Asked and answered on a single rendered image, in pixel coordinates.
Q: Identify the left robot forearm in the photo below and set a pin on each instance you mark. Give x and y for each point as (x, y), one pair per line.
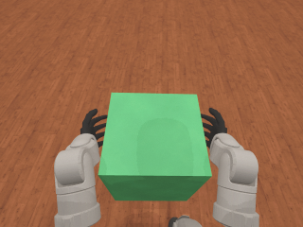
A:
(75, 183)

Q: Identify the right robot hand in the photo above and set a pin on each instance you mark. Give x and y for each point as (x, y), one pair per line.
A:
(218, 125)

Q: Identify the right robot foot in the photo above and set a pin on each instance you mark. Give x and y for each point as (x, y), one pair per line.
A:
(171, 221)

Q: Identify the right robot forearm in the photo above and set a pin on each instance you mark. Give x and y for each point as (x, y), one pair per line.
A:
(237, 182)

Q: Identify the carton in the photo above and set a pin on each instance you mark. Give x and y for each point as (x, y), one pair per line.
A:
(154, 147)

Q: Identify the left robot hand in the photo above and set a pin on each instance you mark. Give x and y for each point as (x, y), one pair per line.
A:
(88, 125)

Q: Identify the right robot shin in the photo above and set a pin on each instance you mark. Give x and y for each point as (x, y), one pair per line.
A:
(183, 216)

